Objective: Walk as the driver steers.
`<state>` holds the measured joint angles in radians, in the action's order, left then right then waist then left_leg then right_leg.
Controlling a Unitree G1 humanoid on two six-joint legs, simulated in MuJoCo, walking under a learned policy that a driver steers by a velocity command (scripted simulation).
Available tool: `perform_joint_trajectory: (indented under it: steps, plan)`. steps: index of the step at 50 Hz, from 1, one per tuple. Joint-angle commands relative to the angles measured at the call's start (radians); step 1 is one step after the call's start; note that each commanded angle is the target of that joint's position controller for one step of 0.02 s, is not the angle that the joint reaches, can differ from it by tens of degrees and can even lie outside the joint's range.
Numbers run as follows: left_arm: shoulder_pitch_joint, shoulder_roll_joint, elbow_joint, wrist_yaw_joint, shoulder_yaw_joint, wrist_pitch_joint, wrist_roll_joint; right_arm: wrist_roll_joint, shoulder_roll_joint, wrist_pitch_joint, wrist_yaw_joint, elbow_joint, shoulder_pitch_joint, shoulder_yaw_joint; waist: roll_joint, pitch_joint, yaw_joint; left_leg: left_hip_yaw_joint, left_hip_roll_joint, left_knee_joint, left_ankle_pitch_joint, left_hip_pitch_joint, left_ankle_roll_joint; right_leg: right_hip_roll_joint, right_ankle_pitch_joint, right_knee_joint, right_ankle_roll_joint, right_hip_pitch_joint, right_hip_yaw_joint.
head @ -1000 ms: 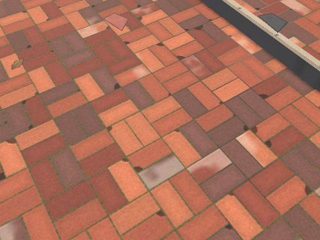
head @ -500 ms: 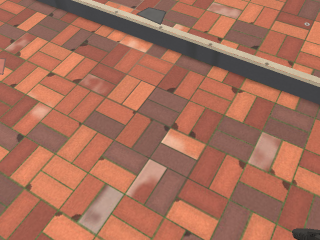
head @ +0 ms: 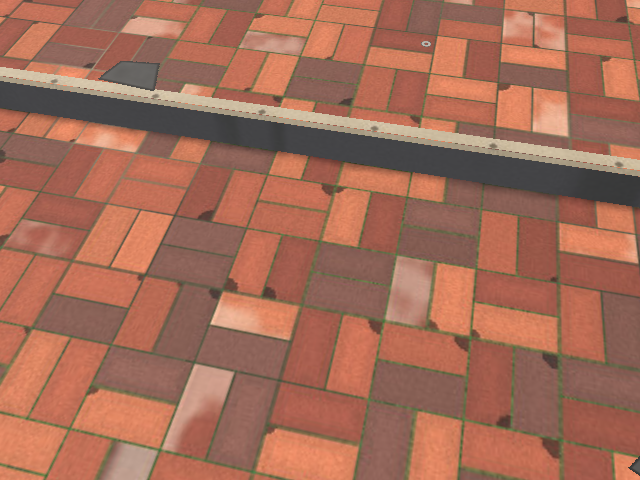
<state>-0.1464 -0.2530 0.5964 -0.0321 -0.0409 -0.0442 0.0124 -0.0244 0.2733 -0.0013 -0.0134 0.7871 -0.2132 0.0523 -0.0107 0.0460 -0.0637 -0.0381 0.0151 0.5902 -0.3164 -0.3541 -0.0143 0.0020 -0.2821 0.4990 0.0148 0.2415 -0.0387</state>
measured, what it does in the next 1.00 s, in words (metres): steps on the spot, turning left: left foot, then right foot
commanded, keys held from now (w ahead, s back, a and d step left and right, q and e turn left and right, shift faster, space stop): q+shift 0.72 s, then shift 0.06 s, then e+shift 0.22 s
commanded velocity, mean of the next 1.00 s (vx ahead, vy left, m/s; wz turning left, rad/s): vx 0.00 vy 0.00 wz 0.65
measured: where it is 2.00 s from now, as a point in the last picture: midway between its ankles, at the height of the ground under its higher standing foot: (265, 407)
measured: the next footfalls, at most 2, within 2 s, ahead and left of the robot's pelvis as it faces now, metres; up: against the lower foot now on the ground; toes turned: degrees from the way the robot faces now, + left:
left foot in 0.30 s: +0.02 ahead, +0.14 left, +0.00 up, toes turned +20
right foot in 0.80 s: +0.17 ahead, +0.00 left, +0.00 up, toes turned +50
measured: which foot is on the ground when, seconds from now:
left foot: up 0.00-0.28, down 0.30-0.80, up 0.82-1.00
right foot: down 0.00-0.30, up 0.32-0.78, down 0.80-1.00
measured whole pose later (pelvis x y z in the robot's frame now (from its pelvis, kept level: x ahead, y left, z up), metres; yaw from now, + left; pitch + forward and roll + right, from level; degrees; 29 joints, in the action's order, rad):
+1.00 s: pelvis +0.05 +0.03 +0.01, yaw +40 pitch +1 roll +1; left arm -0.18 -0.26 0.71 0.00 -0.06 0.00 -0.01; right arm 0.00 0.29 -0.04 0.02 0.61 -0.11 0.06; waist -0.02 0.05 0.04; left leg -0.14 -0.06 0.75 -0.50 -0.31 -0.10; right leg -0.06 -0.19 0.47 -0.01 0.30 -0.16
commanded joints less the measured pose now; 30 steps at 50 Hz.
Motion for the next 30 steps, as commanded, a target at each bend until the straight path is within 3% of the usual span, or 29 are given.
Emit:
perform_joint_trajectory:
  steps: [1, 2, 3, 4, 5, 9, 12, 14, 15, 16, 17, 18, 19, 20, 21, 23, 27, 30]
  plan:
    - [-0.071, -0.204, -0.059, -0.013, -0.077, 0.012, 0.033, -0.014, 0.178, 0.028, 0.003, -0.109, 0.078, 0.052, 0.241, -0.141, 0.107, 0.026, 0.006, 0.393, -0.290, -0.247, -0.034, 0.385, 0.510, -0.145, -0.284, -0.190, -0.268]
    - [-0.029, -0.168, -0.061, -0.016, -0.066, 0.023, 0.029, -0.017, 0.173, 0.007, 0.011, -0.096, 0.054, 0.064, 0.215, -0.115, 0.082, 0.015, 0.013, 0.519, -0.283, -0.281, -0.046, 0.362, 0.528, -0.150, -0.267, -0.167, -0.216]
    - [0.029, -0.150, -0.066, -0.017, -0.061, 0.035, 0.013, -0.011, 0.158, -0.019, 0.023, -0.081, 0.010, 0.067, 0.200, -0.090, 0.053, 0.003, 0.029, 0.565, -0.236, -0.289, -0.061, 0.328, 0.515, -0.151, -0.236, -0.141, -0.144]
    - [0.062, -0.142, -0.062, -0.018, -0.060, 0.044, 0.001, -0.006, 0.140, -0.038, 0.028, -0.085, -0.002, 0.065, 0.194, -0.071, 0.039, 0.002, 0.044, 0.567, -0.180, -0.300, -0.071, 0.314, 0.510, -0.152, -0.217, -0.128, -0.098]
    - [0.066, -0.140, -0.056, -0.020, -0.061, 0.047, 0.000, -0.003, 0.120, -0.049, 0.028, -0.098, 0.009, 0.060, 0.181, -0.057, 0.041, 0.020, 0.049, 0.549, -0.134, -0.297, -0.080, 0.297, 0.495, -0.160, -0.208, -0.113, -0.055]
    - [0.056, -0.164, -0.035, -0.021, -0.078, 0.042, -0.003, -0.002, 0.075, -0.053, -0.006, -0.174, 0.073, 0.040, 0.175, -0.094, 0.075, 0.075, 0.070, 0.311, -0.045, -0.196, -0.069, 0.299, 0.447, -0.130, -0.198, -0.132, 0.044]
    - [0.040, -0.204, -0.018, -0.004, -0.096, 0.047, -0.023, -0.004, 0.111, -0.061, -0.028, -0.205, 0.054, 0.054, 0.179, -0.120, 0.074, 0.130, 0.043, 0.180, -0.038, -0.096, -0.027, 0.342, 0.469, -0.080, -0.185, -0.140, 0.064]
    - [0.055, -0.197, -0.007, 0.008, -0.098, 0.053, -0.045, -0.006, 0.122, -0.072, -0.027, -0.199, -0.006, 0.069, 0.157, -0.124, 0.033, 0.166, 0.005, 0.024, 0.068, 0.028, 0.016, 0.334, 0.409, 0.020, -0.126, -0.096, 0.118]
    - [0.005, -0.168, 0.017, 0.016, -0.094, 0.057, -0.044, -0.001, 0.156, -0.072, -0.012, -0.185, -0.062, 0.088, 0.080, -0.139, 0.018, 0.132, -0.023, -0.069, 0.176, 0.157, 0.055, 0.283, 0.326, 0.150, -0.069, -0.025, 0.173]
    - [-0.003, -0.132, 0.000, 0.020, -0.084, 0.059, -0.015, -0.001, 0.285, -0.065, 0.011, -0.194, -0.124, 0.128, -0.174, -0.140, 0.003, -0.164, 0.142, -0.163, 0.589, 0.350, 0.153, 0.165, 0.020, 0.459, 0.030, 0.228, 0.247]
    - [0.099, -0.081, -0.088, 0.011, -0.060, 0.064, 0.014, 0.040, 0.384, -0.038, 0.005, -0.224, -0.122, 0.137, -0.376, -0.205, 0.006, -0.600, 0.358, -0.218, 0.708, 0.409, 0.392, -0.016, -0.449, 0.709, 0.081, 0.500, 0.099]
    - [0.152, -0.141, -0.075, 0.004, -0.073, 0.063, 0.008, 0.048, 0.316, -0.011, -0.007, -0.230, -0.118, 0.118, -0.180, -0.252, -0.046, -0.543, 0.361, -0.252, 0.555, 0.412, 0.403, 0.010, -0.426, 0.807, 0.065, 0.525, -0.039]
    - [0.164, -0.145, -0.074, 0.001, -0.074, 0.065, -0.009, 0.037, 0.287, 0.004, -0.001, -0.221, -0.090, 0.105, -0.146, -0.195, -0.017, -0.467, 0.311, -0.260, 0.436, 0.354, 0.352, 0.016, -0.338, 0.797, 0.034, 0.525, -0.060]
    - [0.139, -0.152, -0.052, -0.008, -0.080, 0.066, -0.006, 0.014, 0.259, 0.004, 0.010, -0.224, -0.033, 0.098, -0.071, -0.149, 0.020, -0.400, 0.253, -0.262, 0.333, 0.305, 0.291, 0.038, -0.240, 0.739, 0.024, 0.522, -0.069]
    - [0.125, -0.171, -0.045, -0.016, -0.087, 0.063, 0.002, -0.004, 0.231, -0.007, 0.023, -0.238, 0.030, 0.086, -0.073, -0.119, 0.049, -0.360, 0.221, -0.263, 0.302, 0.250, 0.252, 0.045, -0.161, 0.675, 0.024, 0.501, -0.072]
    - [0.089, -0.152, -0.023, -0.009, -0.086, 0.062, 0.005, 0.009, 0.217, -0.021, 0.043, -0.263, 0.078, 0.077, -0.099, -0.134, 0.076, -0.314, 0.163, -0.261, 0.330, 0.174, 0.232, 0.007, -0.061, 0.655, 0.039, 0.414, -0.057]
    - [0.087, -0.114, -0.005, -0.002, -0.069, 0.066, -0.003, 0.006, 0.231, -0.031, 0.059, -0.268, 0.056, 0.083, -0.094, -0.146, 0.065, -0.348, 0.124, -0.242, 0.271, 0.184, 0.223, -0.045, 0.000, 0.462, 0.069, 0.387, -0.072]
    - [0.106, -0.119, 0.000, 0.004, -0.066, 0.071, -0.009, 0.005, 0.240, -0.039, 0.060, -0.279, 0.069, 0.088, -0.127, -0.133, 0.055, -0.414, 0.105, -0.231, 0.167, 0.164, 0.213, -0.066, 0.008, 0.333, 0.075, 0.348, -0.093]
Velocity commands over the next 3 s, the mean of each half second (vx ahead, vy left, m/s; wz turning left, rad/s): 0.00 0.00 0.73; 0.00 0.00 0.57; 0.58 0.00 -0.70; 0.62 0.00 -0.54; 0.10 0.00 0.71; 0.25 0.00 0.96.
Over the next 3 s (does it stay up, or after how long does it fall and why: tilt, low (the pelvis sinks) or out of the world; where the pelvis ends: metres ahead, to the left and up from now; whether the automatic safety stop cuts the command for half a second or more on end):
stays up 0.80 0.12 0.01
